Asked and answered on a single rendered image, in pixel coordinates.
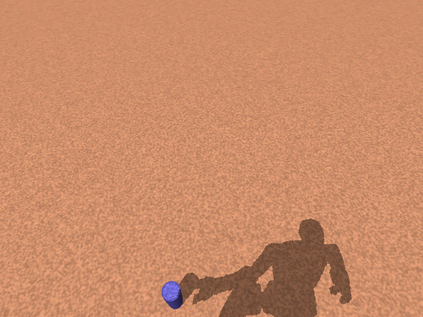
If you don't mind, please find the cup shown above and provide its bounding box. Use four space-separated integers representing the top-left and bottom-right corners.
161 281 182 309

